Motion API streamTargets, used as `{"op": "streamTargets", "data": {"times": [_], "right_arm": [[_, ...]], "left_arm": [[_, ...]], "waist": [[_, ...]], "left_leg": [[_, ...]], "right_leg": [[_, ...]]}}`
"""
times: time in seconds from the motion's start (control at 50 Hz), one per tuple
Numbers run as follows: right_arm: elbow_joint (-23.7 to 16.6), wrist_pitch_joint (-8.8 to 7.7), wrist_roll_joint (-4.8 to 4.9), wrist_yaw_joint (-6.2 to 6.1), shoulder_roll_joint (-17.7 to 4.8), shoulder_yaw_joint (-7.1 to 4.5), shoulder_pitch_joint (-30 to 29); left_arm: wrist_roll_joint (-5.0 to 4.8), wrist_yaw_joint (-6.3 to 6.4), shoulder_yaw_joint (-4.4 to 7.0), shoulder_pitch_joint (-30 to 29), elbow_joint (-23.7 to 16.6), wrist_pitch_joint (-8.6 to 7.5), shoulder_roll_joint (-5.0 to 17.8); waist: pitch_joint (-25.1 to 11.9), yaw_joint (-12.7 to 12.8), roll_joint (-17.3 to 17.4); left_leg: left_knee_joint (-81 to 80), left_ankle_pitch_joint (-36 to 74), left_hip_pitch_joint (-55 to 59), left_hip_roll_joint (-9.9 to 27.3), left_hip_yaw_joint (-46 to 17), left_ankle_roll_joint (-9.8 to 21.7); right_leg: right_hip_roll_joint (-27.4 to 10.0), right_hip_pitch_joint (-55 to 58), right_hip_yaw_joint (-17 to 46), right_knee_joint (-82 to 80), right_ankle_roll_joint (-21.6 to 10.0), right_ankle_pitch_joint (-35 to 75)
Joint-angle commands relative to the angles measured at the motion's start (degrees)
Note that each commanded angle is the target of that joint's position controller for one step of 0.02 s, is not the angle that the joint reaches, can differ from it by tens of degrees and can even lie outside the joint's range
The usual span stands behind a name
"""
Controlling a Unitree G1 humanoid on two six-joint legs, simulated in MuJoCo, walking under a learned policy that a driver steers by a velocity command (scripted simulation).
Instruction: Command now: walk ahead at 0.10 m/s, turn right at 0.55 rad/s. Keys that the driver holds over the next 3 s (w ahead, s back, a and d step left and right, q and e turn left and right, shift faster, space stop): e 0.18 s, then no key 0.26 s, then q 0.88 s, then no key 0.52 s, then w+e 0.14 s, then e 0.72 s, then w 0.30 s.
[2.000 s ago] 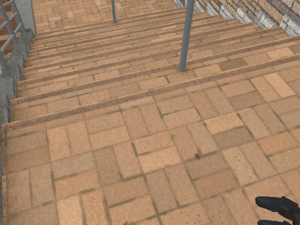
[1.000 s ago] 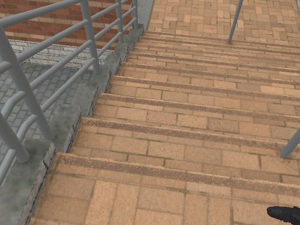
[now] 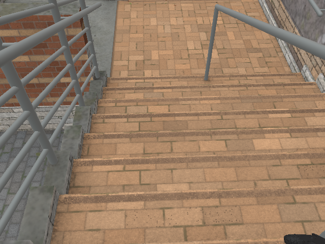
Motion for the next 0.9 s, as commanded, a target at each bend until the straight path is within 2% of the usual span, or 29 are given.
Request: {"op": "streamTargets", "data": {"times": [0.02,0.04,0.06,0.08,0.12,0.16,0.24,0.28,0.3,0.32,0.34,0.38,0.4,0.42,0.44,0.46,0.48,0.5,0.54,0.56,0.62,0.64,0.68,0.72,0.76,0.78,0.84,0.86,0.9], "right_arm": [[-2.1,1.01,0.11,-0.39,-11.3,-3.46,8.7],[-3.2,1.35,1.49,-0.13,-8.4,-2.54,6.1],[-3.6,1.9,1.73,-0.14,-7.4,-2.27,5.1],[-3.5,2.73,2.01,-0.21,-6.9,-2.0,3.8],[-2.8,3.79,0.9,-0.22,-8.2,-2.41,1.5],[-2.4,4.62,-0.29,-0.16,-7.9,-2.46,1.5],[-0.5,6.02,0.72,-0.56,-8.8,-2.87,3.1],[0.6,6.18,1.62,-1.26,-11.0,-3.41,3.3],[1.1,6.08,1.74,-1.42,-10.4,-3.07,2.8],[1.1,5.78,1.88,-1.6,-10.4,-2.96,1.6],[1.4,5.81,2.8,-1.82,-10.9,-3.17,1.3],[2.7,6.12,4.51,-1.58,-10.8,-3.08,1.3],[4.3,5.97,4.17,-0.85,-8.4,-2.45,4.1],[2.7,5.25,0.65,0.36,-3.8,-0.89,5.6],[1.5,4.86,0.78,-0.18,-6.6,-2.09,1.2],[2.3,4.94,1.99,-0.38,-8.5,-2.56,-0.3],[4.3,5.59,2.43,-0.5,-7.1,-2.47,2.5],[7.4,6.43,2.4,-1.01,-6.7,-2.62,7.0],[9.0,7.16,2.45,-1.73,-7.5,-3.04,10.0],[8.1,7.42,3.15,-1.88,-8.7,-3.47,9.0],[5.4,7.76,3.38,-1.39,-8.3,-3.06,4.4],[4.6,7.68,3.46,-1.16,-7.6,-2.64,3.7],[3.7,7.53,3.57,-1.15,-7.8,-2.68,3.3],[3.1,7.63,3.32,-1.07,-7.1,-2.58,3.9],[2.9,8.35,3.04,-1.05,-6.3,-2.5,4.8],[2.6,8.29,2.86,-0.66,-6.1,-2.57,6.0],[1.8,9.01,3.01,0.16,-6.1,-2.7,6.5],[1.8,8.76,2.35,0.34,-6.2,-2.79,7.9],[1.8,8.47,2.09,0.83,-6.0,-2.94,10.0]], "left_arm": [[-0.06,-0.29,0.17,10.2,-4.6,-1.4,3.8],[0.24,-0.66,1.71,9.2,-2.8,-1.04,8.3],[-0.06,-0.23,2.21,4.4,-2.8,-0.27,9.3],[-0.35,0.38,2.26,2.7,-2.6,0.76,9.1],[-0.85,0.24,1.53,1.6,-2.9,2.19,6.2],[-1.91,0.13,1.25,0.3,-4.1,2.68,4.6],[-0.64,-0.09,-0.53,-5.4,-7.3,2.75,1.0],[-0.02,-0.96,-0.89,-6.1,-8.1,1.71,1.3],[-0.19,-1.52,-0.66,-5.7,-7.5,1.31,2.0],[0.11,-1.81,-0.58,-4.9,-7.4,1.25,3.1],[-0.3,-2.38,-0.44,-3.7,-6.9,1.08,3.2],[0.58,-3.1,0.02,2.0,-4.4,1.08,2.9],[1.16,-3.25,-0.03,2.5,-4.3,1.44,3.4],[1.88,-2.61,0.52,1.8,-5.5,2.04,7.9],[3.6,-3.08,0.61,1.2,-5.0,1.06,8.8],[4.4,-3.67,-0.31,-3.3,-5.6,-0.31,5.9],[4.72,-4.02,-1.33,-7.4,-5.3,-1.71,2.7],[4.3,-4.19,-1.9,-9.4,-5.0,-2.66,0.7],[3.82,-3.87,-2.53,-10.2,-3.5,-3.39,-1.2],[3.6,-3.4,-2.52,-10.9,-3.7,-3.47,-1.1],[2.69,-1.98,-1.35,-7.4,-1.8,-2.04,1.3],[1.98,-1.33,-1.02,-6.2,-1.8,-1.65,1.5],[2.07,-0.55,-0.04,-5.7,-1.8,-1.08,3.4],[2.21,-0.22,0.55,-6.6,-1.8,-1.08,4.2],[2.18,-0.67,1.02,-8.6,-2.5,-1.63,4.3],[2.12,-0.77,1.52,-9.2,-2.1,-1.49,5.0],[1.86,-1.52,1.82,-10.9,-2.4,-1.56,4.9],[1.74,-1.78,2.02,-10.6,-1.7,-1.5,5.5],[1.02,-1.42,2.49,-11.9,-1.2,-1.23,6.7]], "waist": [[-19.1,-0.4,19.6],[-13.7,0.2,10.2],[-9.0,-0.8,4.6],[-5.9,-0.5,1.9],[-3.8,0.0,5.1],[-3.9,-0.8,8.5],[-4.8,-3.8,8.9],[-5.4,-4.4,10.1],[-6.4,-4.5,11.0],[-6.7,-4.0,11.6],[-6.5,-3.4,11.1],[-5.9,-0.6,9.8],[-5.0,-0.7,3.6],[-6.5,-3.7,-12.7],[-4.9,-0.6,-12.9],[-2.8,-2.2,-7.4],[-2.5,-4.2,-6.4],[-3.1,-5.4,-6.8],[-2.7,-6.2,-8.4],[-1.3,-5.7,-8.9],[0.1,-1.5,-7.9],[0.6,-0.8,-8.1],[0.4,0.4,-7.8],[-0.4,-0.2,-7.4],[-2.2,-1.0,-7.0],[-3.5,-1.8,-7.0],[-4.4,-2.3,-7.0],[-5.0,-2.5,-7.0],[-5.6,-4.1,-7.1]], "left_leg": [[-6.1,58.6,30.2,30.4,-32.0,20.2],[-7.1,53.9,24.4,29.7,-29.8,20.5],[-7.3,48.7,21.4,25.9,-23.0,18.3],[-8.9,41.8,18.5,22.0,-16.9,15.7],[-12.3,31.5,14.4,16.6,-8.6,12.8],[-14.1,27.3,14.1,14.3,-3.1,12.8],[-15.5,20.6,16.6,17.4,-2.1,14.3],[-15.8,17.2,15.8,18.8,-3.1,14.5],[-15.5,16.0,16.0,18.6,-3.4,14.3],[-15.7,14.4,15.5,18.8,-3.5,14.0],[-15.8,10.2,14.9,18.2,-3.6,12.9],[-13.1,6.4,10.0,16.4,-1.6,9.5],[-7.3,1.1,5.8,13.1,1.9,5.3],[4.7,-19.1,-3.6,6.0,7.9,-1.0],[12.2,-25.3,-5.9,4.1,3.1,-2.3],[17.8,-21.7,-3.2,5.5,-0.2,-2.7],[19.4,-17.6,-0.9,4.9,-1.4,-3.5],[21.0,-15.0,1.4,4.6,-2.2,-4.6],[23.4,-12.2,5.1,3.1,-3.5,-6.3],[22.0,-11.6,3.2,2.7,-3.7,-6.7],[16.5,-13.2,-1.9,3.6,-2.2,-6.7],[15.0,-15.2,-2.9,3.8,-1.7,-6.3],[15.5,-18.0,-4.5,4.2,0.4,-5.8],[15.8,-18.8,-3.5,4.5,1.4,-5.5],[15.9,-18.5,-2.0,4.7,2.4,-5.2],[16.3,-18.1,-1.1,5.1,2.9,-5.0],[12.5,-18.0,2.1,5.3,4.7,-3.7],[10.4,-18.5,3.9,5.2,4.9,-3.0],[1.9,-13.1,8.0,4.2,7.2,-1.0]], "right_leg": [[-0.1,-14.7,1.7,30.9,4.4,-24.1],[-3.5,-17.9,1.0,38.5,6.9,-21.2],[-5.0,-19.8,-2.1,41.8,8.8,-16.3],[-6.6,-20.2,-3.8,41.2,9.6,-12.7],[-8.5,-17.0,-8.3,37.8,9.8,-6.9],[-9.6,-15.1,-11.3,33.7,9.6,-4.2],[-12.3,-12.4,-12.1,17.6,8.7,-3.5],[-12.8,-9.3,-12.8,11.0,7.4,-1.0],[-12.4,-7.8,-13.8,9.0,6.7,-0.7],[-12.6,-6.0,-13.9,5.9,5.9,0.0],[-12.4,-3.6,-14.6,0.7,4.8,2.5],[-10.5,5.9,-17.3,-12.1,1.3,9.6],[-13.3,10.9,-12.2,-17.2,-0.4,12.4],[-28.0,16.4,5.2,-17.1,-5.5,31.9],[-33.6,4.8,11.1,-21.7,-13.4,25.5],[-30.2,2.0,7.1,-23.9,-12.0,18.9],[-26.7,0.4,1.3,-23.5,-9.2,19.9],[-24.4,0.9,-3.3,-22.8,-7.2,22.7],[-22.9,0.1,-8.1,-21.5,-6.0,30.8],[-22.7,2.0,-8.8,-21.2,-6.0,29.8],[-25.5,8.6,-6.5,-19.7,-7.6,25.5],[-26.8,9.6,-4.9,-19.7,-8.7,23.5],[-28.5,10.9,-3.2,-19.7,-9.7,21.7],[-29.0,10.3,-3.9,-19.4,-10.0,24.1],[-29.3,9.7,-5.9,-18.4,-11.0,29.9],[-29.4,10.1,-6.4,-18.2,-11.1,30.4],[-30.3,8.7,-8.7,-17.4,-11.0,31.6],[-30.2,8.2,-9.6,-16.8,-10.6,31.9],[-29.8,6.7,-11.9,-14.2,-8.2,29.8]]}}
Next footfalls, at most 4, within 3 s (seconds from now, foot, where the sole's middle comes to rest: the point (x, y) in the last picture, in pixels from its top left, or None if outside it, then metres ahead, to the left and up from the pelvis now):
0.40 right None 0.01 -0.16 -0.76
0.94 left None -0.04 0.08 -0.76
1.50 right None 0.02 -0.14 -0.76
1.84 left None -0.09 0.09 -0.76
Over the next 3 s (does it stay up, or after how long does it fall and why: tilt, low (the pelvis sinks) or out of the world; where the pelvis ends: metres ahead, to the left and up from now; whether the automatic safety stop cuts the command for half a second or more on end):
stays up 0.06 -0.02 0.02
